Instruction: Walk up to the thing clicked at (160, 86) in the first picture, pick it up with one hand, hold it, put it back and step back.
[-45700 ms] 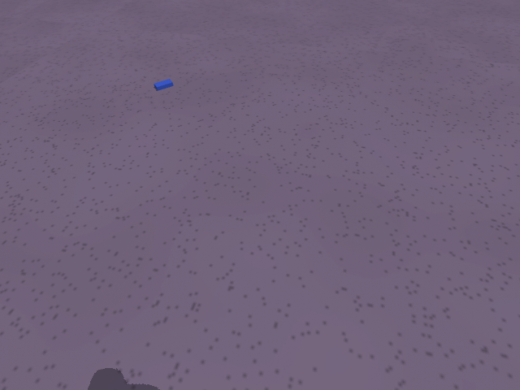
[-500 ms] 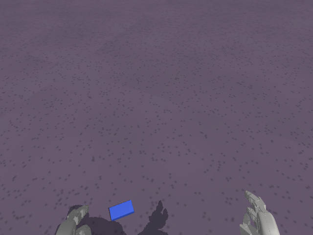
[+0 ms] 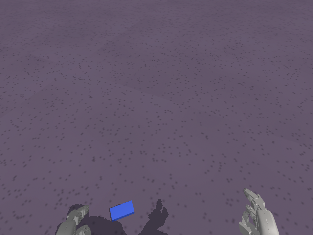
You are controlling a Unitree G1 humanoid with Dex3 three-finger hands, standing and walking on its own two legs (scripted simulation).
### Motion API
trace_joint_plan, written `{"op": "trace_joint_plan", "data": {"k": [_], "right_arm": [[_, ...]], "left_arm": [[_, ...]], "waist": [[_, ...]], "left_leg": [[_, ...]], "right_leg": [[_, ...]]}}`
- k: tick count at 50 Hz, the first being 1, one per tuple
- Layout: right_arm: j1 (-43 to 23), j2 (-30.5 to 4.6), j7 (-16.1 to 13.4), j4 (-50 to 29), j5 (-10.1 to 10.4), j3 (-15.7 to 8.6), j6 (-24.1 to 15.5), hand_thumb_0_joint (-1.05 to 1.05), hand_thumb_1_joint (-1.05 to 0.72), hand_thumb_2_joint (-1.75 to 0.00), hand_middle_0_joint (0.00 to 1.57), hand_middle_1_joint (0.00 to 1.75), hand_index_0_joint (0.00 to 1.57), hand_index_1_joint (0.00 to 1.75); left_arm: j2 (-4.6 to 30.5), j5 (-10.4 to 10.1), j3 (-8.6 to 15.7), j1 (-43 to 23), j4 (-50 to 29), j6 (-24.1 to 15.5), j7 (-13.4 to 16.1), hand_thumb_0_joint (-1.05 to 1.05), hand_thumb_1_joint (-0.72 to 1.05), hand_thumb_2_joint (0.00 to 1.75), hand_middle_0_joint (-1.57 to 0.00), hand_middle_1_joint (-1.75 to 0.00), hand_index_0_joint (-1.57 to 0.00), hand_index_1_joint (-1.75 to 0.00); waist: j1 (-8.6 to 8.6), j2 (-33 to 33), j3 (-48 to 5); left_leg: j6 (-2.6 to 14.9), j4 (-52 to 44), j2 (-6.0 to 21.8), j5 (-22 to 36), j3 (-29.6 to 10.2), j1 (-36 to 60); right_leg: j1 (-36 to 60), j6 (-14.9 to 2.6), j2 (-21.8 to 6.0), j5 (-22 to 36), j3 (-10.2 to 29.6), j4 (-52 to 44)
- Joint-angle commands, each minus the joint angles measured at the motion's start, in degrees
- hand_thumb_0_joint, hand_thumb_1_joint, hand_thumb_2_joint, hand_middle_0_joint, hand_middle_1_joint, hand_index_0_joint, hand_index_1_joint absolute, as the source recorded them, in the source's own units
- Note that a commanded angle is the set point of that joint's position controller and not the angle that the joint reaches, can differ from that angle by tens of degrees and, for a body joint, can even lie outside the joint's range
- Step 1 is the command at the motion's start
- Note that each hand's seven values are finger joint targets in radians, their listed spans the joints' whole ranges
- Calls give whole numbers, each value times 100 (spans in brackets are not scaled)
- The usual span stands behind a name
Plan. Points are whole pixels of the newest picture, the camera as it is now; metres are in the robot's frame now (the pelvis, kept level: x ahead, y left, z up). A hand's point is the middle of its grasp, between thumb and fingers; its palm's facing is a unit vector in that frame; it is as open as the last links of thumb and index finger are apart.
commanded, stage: home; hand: left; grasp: from above
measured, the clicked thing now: (122, 210) +0.41 +0.22 -0.70
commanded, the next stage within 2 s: stand in 0.68 s
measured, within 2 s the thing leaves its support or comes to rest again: neither
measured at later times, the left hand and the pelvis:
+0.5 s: hand out of the picture +0.16 +0.18 -0.05, palm faces +0.04 -0.98 -0.19, open 7.4 cm; pelvis +0.00 +0.00 +0.00, yaw +0 degrees
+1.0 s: hand out of the picture +0.14 +0.22 -0.10, palm faces +0.01 -0.95 -0.32, open 7.4 cm; pelvis +0.00 +0.00 +0.03, yaw +0 degrees
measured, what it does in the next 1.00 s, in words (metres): stands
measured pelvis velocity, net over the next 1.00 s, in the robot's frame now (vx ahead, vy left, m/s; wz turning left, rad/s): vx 0.00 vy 0.00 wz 0.00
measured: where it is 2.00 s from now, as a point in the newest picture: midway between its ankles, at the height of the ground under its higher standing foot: outside the picture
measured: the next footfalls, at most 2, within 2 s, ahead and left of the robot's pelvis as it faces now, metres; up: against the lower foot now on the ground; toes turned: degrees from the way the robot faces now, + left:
none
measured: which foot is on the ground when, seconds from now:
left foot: down 0.00-1.00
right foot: down 0.00-1.00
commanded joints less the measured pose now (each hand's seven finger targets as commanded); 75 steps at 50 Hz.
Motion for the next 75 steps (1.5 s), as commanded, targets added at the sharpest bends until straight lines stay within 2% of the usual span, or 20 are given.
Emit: {"op": "trace_joint_plan", "data": {"k": [1,7,17,18,19,24,36,38,39,40,41,43,46,51,54,55,57,59,61,75], "right_arm": [[-382,-743,-40,-880,-9,-325,-321,0,-90,-90,20,30,20,30],[-436,-738,-44,-961,5,-320,-314,0,-90,-90,20,30,20,30],[-403,-718,-33,-964,8,-326,-289,0,-90,-90,20,30,20,30],[-362,-742,-39,-914,9,-344,-277,0,-90,-90,20,30,20,30],[-392,-743,-40,-974,15,-328,-290,0,-90,-90,20,30,20,30],[-363,-735,-27,-948,10,-340,-269,0,-90,-90,20,30,20,30],[-380,-777,-25,-955,24,-365,-267,0,-90,-90,20,30,20,30],[-382,-733,-16,-993,20,-338,-259,0,-90,-90,20,30,20,30],[-742,-1364,325,488,-656,-540,332,0,-90,-90,20,30,20,30],[-719,-1397,472,520,-659,-650,531,0,-90,-90,20,30,20,30],[-643,-1442,563,347,-688,-694,641,0,-90,-90,20,30,20,30],[-658,-1283,760,687,-495,-649,704,0,-90,-90,20,30,20,30],[-785,-1273,923,954,-313,-695,779,0,-90,-90,20,30,20,30],[-891,-1224,951,1441,-338,-705,972,0,-90,-90,20,30,20,30],[-871,-1277,932,1689,-324,-711,1013,0,-90,-90,20,30,20,30],[-904,-1286,921,1773,-315,-709,1019,0,-90,-90,20,30,20,30],[-892,-1316,896,1956,-298,-696,1052,0,-90,-90,20,30,20,30],[-864,-1374,873,2118,-274,-698,1070,0,-90,-90,20,30,20,30],[-852,-1390,850,2281,-253,-696,1096,0,-90,-90,20,30,20,30],[-994,-1488,880,2882,-193,-686,1189,0,-90,-90,20,30,20,30]], "left_arm": [[585,25,360,-114,-1073,-274,51,0,90,90,-20,-30,-20,-30],[573,11,335,-192,-1145,-307,66,0,90,90,-20,-30,-20,-30],[608,6,363,-191,-1311,-334,77,0,90,90,-20,-30,-20,-30],[607,3,421,16,-1034,-300,80,0,90,90,-20,-30,-20,-30],[582,11,324,-126,-1184,-306,70,0,90,90,-20,-30,-20,-30],[593,22,328,-62,-1175,-300,64,0,90,90,-20,-30,-20,-30],[601,19,390,28,-1005,-264,71,0,90,90,-20,-30,-20,-30],[595,-9,359,-110,-1289,-315,63,0,90,90,-20,-30,-20,-30],[1123,681,355,-1729,721,-1538,294,0,90,90,-20,-30,-20,-30],[1168,702,474,-1200,1850,-1925,259,0,90,90,-20,-30,-20,-30],[1196,673,451,-1140,2065,-2124,224,0,90,90,-20,-30,-20,-30],[1261,696,345,-1304,2615,-2370,179,0,90,90,-20,-30,-20,-30],[1160,540,388,-1597,3350,-2424,162,0,90,90,-20,-30,-20,-30],[1207,564,396,-1896,4419,-2630,177,0,90,90,-20,-30,-20,-30],[1167,531,383,-1901,4914,-2675,168,0,90,90,-20,-30,-20,-30],[1186,519,386,-1891,5075,-2689,173,0,90,90,-20,-30,-20,-30],[1171,503,353,-1847,5390,-2692,171,0,90,90,-20,-30,-20,-30],[1216,496,338,-1829,5654,-2722,173,0,90,90,-20,-30,-20,-30],[1233,474,327,-1868,5881,-2733,174,0,90,90,-20,-30,-20,-30],[1309,496,234,-1880,6814,-2732,132,0,90,90,-20,-30,-20,-30]], "waist": [[-23,219,-459],[-23,-18,-398],[16,168,-550],[-17,37,-524],[-34,-2,-446],[4,87,-548],[-8,78,-445],[-14,178,-571],[473,-401,789],[408,-559,278],[259,-582,277],[291,-331,-54],[384,-252,-61],[325,-290,499],[326,-12,514],[359,-100,521],[350,-32,731],[332,-25,686],[301,-96,712],[293,-29,1227]], "left_leg": [[96,-1010,-126,1220,37,770],[119,-933,-143,1210,83,677],[96,-945,-132,1281,51,731],[113,-910,-133,1305,64,743],[119,-928,-126,1274,72,724],[97,-948,-118,1339,47,761],[101,-1016,-113,1029,27,678],[100,-956,-124,1229,50,759],[380,-1396,74,2324,-69,726],[448,-1357,32,2373,60,1195],[446,-1340,-22,2179,-28,1360],[411,-1519,-18,2406,-16,1811],[420,-1807,19,2447,-129,2189],[422,-2388,35,1731,-198,2286],[415,-2832,177,1796,-382,2476],[401,-2886,204,2071,-400,2581],[364,-3211,267,1921,-478,2602],[337,-3271,271,2388,-421,2817],[299,-3406,269,2491,-374,3054],[211,-4334,348,1213,-491,3076]], "right_leg": [[29,-125,158,1159,-157,-851],[43,-91,141,1179,-144,-937],[57,-115,150,1230,-148,-857],[79,-103,149,1262,-138,-882],[33,-100,154,1245,-144,-888],[71,-123,152,1263,-148,-832],[-9,-123,161,982,-156,-864],[28,-114,154,1185,-154,-849],[1117,-373,-321,1478,351,-1134],[1257,-555,-387,1518,661,-1245],[1009,-634,-381,1431,846,-1460],[1617,-544,-534,2212,870,-1334],[1654,-360,-478,2012,648,-1511],[1775,-305,-554,1570,719,-2196],[2065,-247,-473,1720,548,-2311],[2195,-246,-487,1895,538,-2358],[2285,-228,-464,1809,495,-2597],[2533,-218,-531,2162,518,-2793],[2624,-199,-563,2263,527,-2964],[2798,-125,-572,1616,468,-3623]]}}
